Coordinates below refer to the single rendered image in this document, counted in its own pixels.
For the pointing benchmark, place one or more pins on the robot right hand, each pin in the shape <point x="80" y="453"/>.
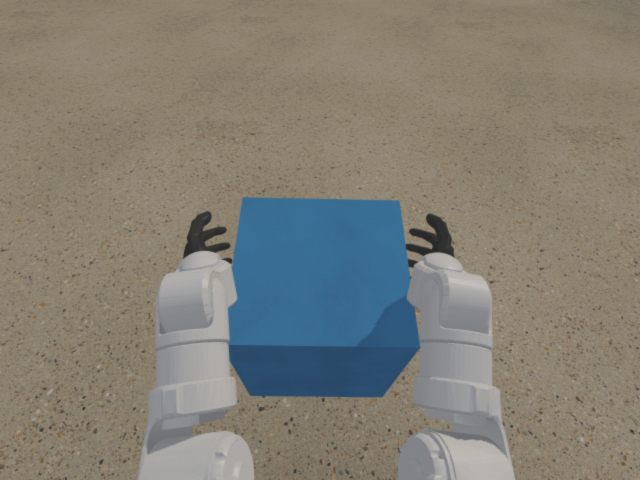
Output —
<point x="441" y="242"/>

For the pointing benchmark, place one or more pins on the carton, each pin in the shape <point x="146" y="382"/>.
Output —
<point x="321" y="307"/>

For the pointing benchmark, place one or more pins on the robot left forearm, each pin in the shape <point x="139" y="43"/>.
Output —
<point x="193" y="382"/>

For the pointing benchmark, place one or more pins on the robot left hand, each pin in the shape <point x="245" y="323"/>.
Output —
<point x="196" y="237"/>

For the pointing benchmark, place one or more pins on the robot left upper arm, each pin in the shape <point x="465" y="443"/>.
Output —
<point x="219" y="455"/>

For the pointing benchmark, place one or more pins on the robot right upper arm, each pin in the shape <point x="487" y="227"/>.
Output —
<point x="442" y="455"/>

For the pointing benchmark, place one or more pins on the robot right forearm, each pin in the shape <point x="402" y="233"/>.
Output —
<point x="455" y="370"/>

